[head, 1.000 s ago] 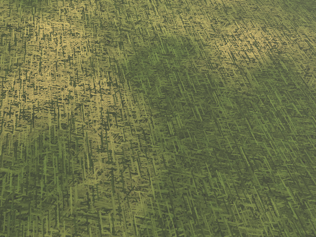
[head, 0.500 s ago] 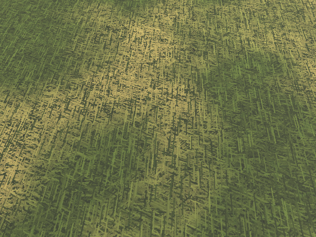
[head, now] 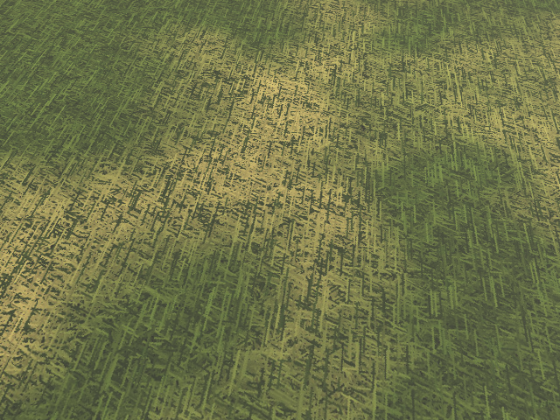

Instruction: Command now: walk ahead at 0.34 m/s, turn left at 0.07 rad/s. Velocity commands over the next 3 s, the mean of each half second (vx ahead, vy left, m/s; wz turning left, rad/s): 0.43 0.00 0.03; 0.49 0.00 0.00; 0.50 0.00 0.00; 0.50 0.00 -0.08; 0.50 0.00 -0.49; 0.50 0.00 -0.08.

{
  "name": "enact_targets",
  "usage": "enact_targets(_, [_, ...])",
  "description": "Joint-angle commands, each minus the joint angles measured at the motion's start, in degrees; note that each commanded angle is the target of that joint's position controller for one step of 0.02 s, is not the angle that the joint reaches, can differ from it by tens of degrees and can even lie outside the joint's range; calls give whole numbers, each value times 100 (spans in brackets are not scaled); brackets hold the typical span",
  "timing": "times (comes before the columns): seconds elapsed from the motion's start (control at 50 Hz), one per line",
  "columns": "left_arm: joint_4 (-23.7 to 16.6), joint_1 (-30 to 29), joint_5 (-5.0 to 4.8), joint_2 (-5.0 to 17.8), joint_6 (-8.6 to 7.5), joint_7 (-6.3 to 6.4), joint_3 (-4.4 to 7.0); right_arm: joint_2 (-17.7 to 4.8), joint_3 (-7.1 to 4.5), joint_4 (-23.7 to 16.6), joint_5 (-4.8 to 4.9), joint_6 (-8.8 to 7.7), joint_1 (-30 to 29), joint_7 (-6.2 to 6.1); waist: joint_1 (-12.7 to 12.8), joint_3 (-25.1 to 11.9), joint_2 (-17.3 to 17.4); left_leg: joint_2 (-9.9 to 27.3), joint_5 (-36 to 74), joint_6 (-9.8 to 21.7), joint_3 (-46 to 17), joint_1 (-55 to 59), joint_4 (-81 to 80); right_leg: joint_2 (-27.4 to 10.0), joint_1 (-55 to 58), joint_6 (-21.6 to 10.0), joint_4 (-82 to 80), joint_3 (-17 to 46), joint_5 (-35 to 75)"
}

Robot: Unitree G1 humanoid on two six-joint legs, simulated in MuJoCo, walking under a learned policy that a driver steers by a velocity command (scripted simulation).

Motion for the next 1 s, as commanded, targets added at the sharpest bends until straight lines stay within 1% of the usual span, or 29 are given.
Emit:
enact_targets(0.02, [-553, -766, -2, 158, -193, -84, -30, -1068, -306, -356, 32, -153, -194, 12, -162, 315, 987, 1166, -528, 996, -1054, -44, -1051, -30, -381, 41, -899, -16, 490])
enact_targets(0.06, [-612, -854, -38, 238, -182, -112, -42, -1190, -344, -286, 73, -167, -38, 68, -207, 366, 973, 1264, -579, 1045, -1056, -269, -987, 29, -26, 33, -1239, -41, 510])
enact_targets(0.1, [-631, -766, -72, 345, -186, -133, -34, -1252, -361, -238, 121, -174, 3, 111, -113, 413, 906, 1403, -707, 1024, -1151, -449, -898, 27, 330, -75, -1501, 6, 615])
enact_targets(0.14, [-486, -325, -65, 434, -193, -118, 3, -1201, -338, -196, 121, -153, -51, 131, 180, 365, 768, 1362, -726, 872, -1062, -733, -594, 121, 1053, -206, -1782, -93, 761])
enact_targets(0.16, [-340, 117, -71, 512, -189, -78, 53, -1079, -291, -170, 83, -146, -37, 134, 387, 249, 688, 1221, -552, 756, -931, -943, -179, 207, 1618, -279, -1853, -139, 632])
enact_targets(0.18, [-197, 758, -85, 718, -202, -19, 143, -827, -199, -167, 18, -161, -36, 138, 697, -58, 389, 882, -103, 537, -568, -1316, 872, -6, 2483, -437, -2032, 178, 501])
enact_targets(0.2, [-189, 1281, 34, 1372, -221, 18, 277, -379, -59, -435, -25, -235, 30, 127, 762, -548, -1104, 90, -741, 26, 211, -2621, 3083, -1317, 3617, -1054, -2782, 2308, -530])
enact_targets(0.22, [-128, 1601, 63, 1378, -243, -57, 273, -646, -123, -573, 78, -324, -30, 67, 839, -797, -1575, -220, -1902, -139, -136, -3504, 4467, -1939, 3799, -1633, -3774, 4383, -1994])
enact_targets(0.24, [-177, 1195, 54, 1018, -265, -66, 142, -1026, -241, -536, 211, -356, -124, 76, 673, -289, -1002, 162, -1539, -47, -363, -3967, 5030, -1971, 3442, -1558, -3864, 4140, -2463])
enact_targets(0.26, [-234, 921, 69, 805, -268, -61, 80, -1060, -247, -515, 228, -362, -305, 97, 552, 87, -701, 393, -1044, 51, -231, -4032, 5058, -1749, 3034, -1413, -3827, 3473, -2009])
enact_targets(0.28, [-265, 708, 110, 688, -264, -55, 44, -960, -232, -476, 150, -368, -403, 103, 461, 235, -397, 548, -598, 75, -166, -3986, 4880, -1488, 2738, -1327, -3867, 2937, -1386])
enact_targets(0.32, [-304, 490, 161, 547, -274, -32, -10, -802, -233, -393, 64, -333, -378, 130, 285, 267, -420, 748, 23, 28, -140, -3553, 4492, -1099, 2289, -1201, -4038, 2126, -265])
enact_targets(0.4, [-170, 665, 81, 556, -320, 19, -4, -622, -196, -439, -9, -266, -667, 127, 289, 305, -185, 739, 794, -229, 37, -3702, 3768, -913, 2295, -1287, -4237, 1295, 1362])
enact_targets(0.48, [17, 923, 47, 651, -237, 101, 8, -367, -76, -644, 12, -368, -1454, 201, 540, 431, -186, 590, 1779, -302, 252, -3372, 2209, -699, 2263, -1130, -4273, 664, 2032])
enact_targets(0.56, [263, 1343, -5, 740, -154, 130, 32, -333, -32, -848, 73, -444, -2165, 356, 751, 633, -120, 409, 2066, -193, 355, -3204, 1335, -916, 2617, -1146, -4198, 615, 2107])
enact_targets(0.62, [385, 1426, -32, 799, -63, 154, 67, -443, -58, -955, 86, -483, -2348, 458, 631, 610, -189, 300, 1613, 47, 333, -3160, 985, -1156, 3209, -1064, -3851, 644, 2806])
enact_targets(0.66, [394, 1342, -19, 941, -13, 188, 113, -662, -152, -875, 61, -473, -1962, 447, 334, 222, -379, 38, 1130, 247, 498, -2451, 946, -1161, 3470, -951, -3220, 588, 4470])
enact_targets(0.68, [383, 1249, -3, 977, 30, 203, 118, -858, -256, -718, 56, -457, -1338, 402, -38, -229, -434, -136, 1087, 415, 647, -1585, 863, -1034, 3437, -861, -2439, 454, 5407])
enact_targets(0.7, [329, 1184, 29, 909, 57, 227, 75, -1107, -374, -479, 52, -434, -427, 327, -496, -853, -385, -8, 1335, 625, 554, -111, 857, -795, 2828, -684, -1297, 283, 5360])
enact_targets(0.72, [158, 1280, 211, 537, 30, 246, -70, -1538, -466, -291, -13, -378, 603, 237, -741, -1798, 466, 1247, 1475, 983, -897, 1803, 1195, -379, 1429, -514, 605, 111, 3069])
enact_targets(0.74, [135, 2118, 89, -117, -89, 165, -245, -1665, -463, -216, -35, -403, 586, 297, -143, -2493, 1857, 2376, 37, 1902, -3773, 3298, 452, 703, -659, -237, 2288, 635, -1528])
enact_targets(0.76, [148, 1456, -66, 592, -197, 120, -103, -1057, -336, -247, 42, -398, 434, 280, -460, -1910, 1136, 2140, -604, 1627, -3676, 2866, -16, 375, -1274, -281, 2684, 1080, -1475])
enact_targets(0.78, [-59, 847, -189, 765, -264, 87, -38, -903, -272, -257, 49, -387, 34, 251, -384, -1007, 867, 1947, -306, 1413, -2722, 2030, -177, 102, -1500, -317, 2569, 860, -932])
enact_targets(0.8, [-113, 567, -137, 670, -302, 105, -65, -861, -248, -266, 20, -385, -294, 253, -188, -549, 299, 1728, 398, 1307, -2157, 1190, -343, -172, -1320, -281, 2283, 694, -436])
enact_targets(0.82, [-115, 478, -36, 626, -293, 110, -39, -755, -221, -278, -29, -395, -515, 269, -15, -240, 236, 1507, 947, 1279, -1721, 594, -510, -326, -1149, -216, 1975, 640, -139])
enact_targets(0.84, [-79, 651, -21, 556, -245, 93, -39, -686, -199, -273, -95, -423, -615, 270, 181, -232, 414, 1384, 1200, 1276, -1474, 222, -683, -462, -817, -167, 1858, 680, 66])
enact_targets(0.9, [-47, 757, 24, 294, -88, 116, -95, -750, -225, -104, -6, -532, -647, 276, 365, -43, 505, 1275, 1569, 1394, -921, -400, -1088, -584, -653, 48, 1395, 556, 245])
enact_targets(0.94, [-215, 315, 79, 255, -70, 139, -116, -879, -255, 20, -8, -540, -549, 232, 280, 195, 460, 1207, 1704, 1399, -637, -512, -1243, -628, -955, 180, 817, 500, 732])
enact_targets(1.0, [-368, -320, 76, 135, -140, 91, -168, -967, -259, 139, 9, -482, -378, 173, 56, 321, 424, 939, 1723, 1176, -166, -461, -1271, -518, -880, 182, -467, 357, 1826])
Next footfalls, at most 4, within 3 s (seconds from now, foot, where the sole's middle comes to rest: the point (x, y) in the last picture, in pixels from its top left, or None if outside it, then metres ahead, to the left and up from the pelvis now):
0.18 right None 0.16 -0.14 -0.78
0.70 left None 0.51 0.07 -0.78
1.22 right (336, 314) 0.80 -0.17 -0.78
1.78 left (252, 229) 1.10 0.06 -0.78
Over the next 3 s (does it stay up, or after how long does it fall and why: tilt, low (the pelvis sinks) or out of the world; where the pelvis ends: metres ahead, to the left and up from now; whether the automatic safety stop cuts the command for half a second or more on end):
stays up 1.60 -0.17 -0.01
